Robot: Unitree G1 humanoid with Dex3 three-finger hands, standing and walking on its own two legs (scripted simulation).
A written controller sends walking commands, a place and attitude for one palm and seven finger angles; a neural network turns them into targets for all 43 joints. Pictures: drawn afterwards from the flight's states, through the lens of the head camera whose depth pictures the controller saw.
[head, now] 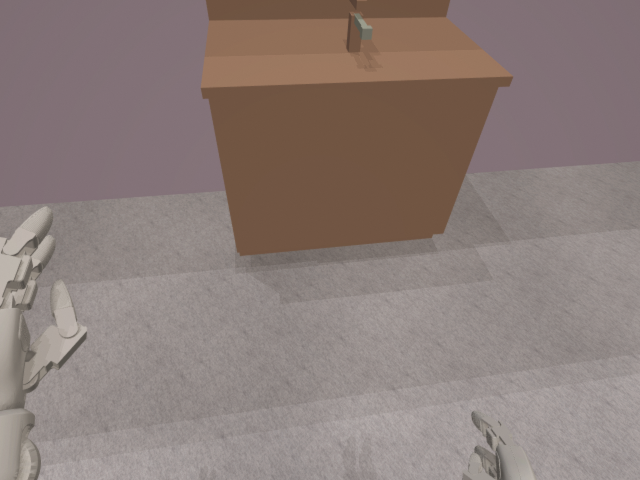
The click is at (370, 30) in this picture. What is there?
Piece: tap's lever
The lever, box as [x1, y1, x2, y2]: [360, 26, 372, 39]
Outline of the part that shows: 361,26 361,39 370,39 372,28 370,26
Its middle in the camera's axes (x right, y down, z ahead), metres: +0.12 -0.56 +1.06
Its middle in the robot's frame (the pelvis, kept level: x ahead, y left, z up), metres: +1.18 -0.05 +0.11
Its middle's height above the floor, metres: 0.88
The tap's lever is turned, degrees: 0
